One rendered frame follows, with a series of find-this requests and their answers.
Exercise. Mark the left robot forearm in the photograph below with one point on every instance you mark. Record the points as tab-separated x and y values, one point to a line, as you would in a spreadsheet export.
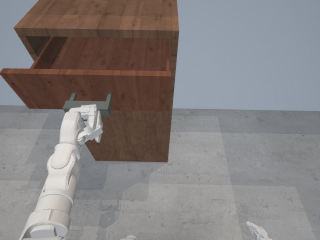
51	216

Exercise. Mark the robot right hand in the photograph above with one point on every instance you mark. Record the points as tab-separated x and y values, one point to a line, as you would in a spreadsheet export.
258	232

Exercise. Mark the drawer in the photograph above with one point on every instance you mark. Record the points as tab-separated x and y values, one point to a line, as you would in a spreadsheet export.
136	71

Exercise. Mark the robot left hand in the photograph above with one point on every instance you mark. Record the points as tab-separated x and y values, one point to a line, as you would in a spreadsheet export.
73	125

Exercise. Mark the cabinet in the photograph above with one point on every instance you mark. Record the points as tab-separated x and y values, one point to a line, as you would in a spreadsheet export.
128	135

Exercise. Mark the handle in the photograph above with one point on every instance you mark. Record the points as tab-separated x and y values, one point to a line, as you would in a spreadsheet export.
103	106

